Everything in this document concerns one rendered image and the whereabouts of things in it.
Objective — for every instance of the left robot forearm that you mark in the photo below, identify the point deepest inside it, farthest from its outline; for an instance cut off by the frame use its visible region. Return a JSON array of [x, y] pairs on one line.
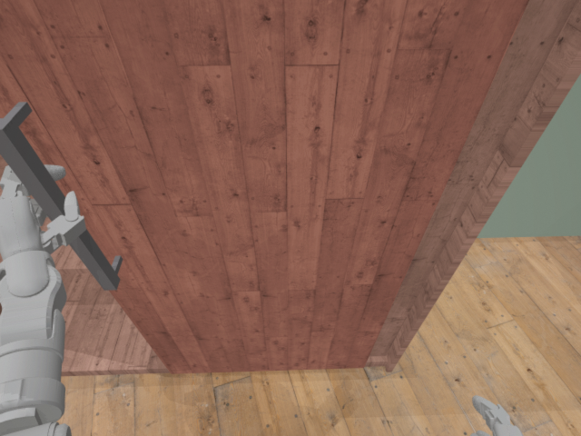
[[32, 331]]

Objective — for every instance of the robot right hand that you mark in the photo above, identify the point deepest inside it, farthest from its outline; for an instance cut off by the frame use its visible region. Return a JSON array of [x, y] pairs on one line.
[[496, 418]]

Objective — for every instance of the wardrobe door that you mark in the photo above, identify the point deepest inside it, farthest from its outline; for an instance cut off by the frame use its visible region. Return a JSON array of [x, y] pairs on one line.
[[537, 32], [265, 168]]

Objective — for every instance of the handle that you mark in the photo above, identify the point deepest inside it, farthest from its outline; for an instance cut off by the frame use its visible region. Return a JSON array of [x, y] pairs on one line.
[[30, 170]]

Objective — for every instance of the robot left hand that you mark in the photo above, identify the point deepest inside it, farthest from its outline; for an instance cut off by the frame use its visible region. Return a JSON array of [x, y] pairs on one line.
[[21, 218]]

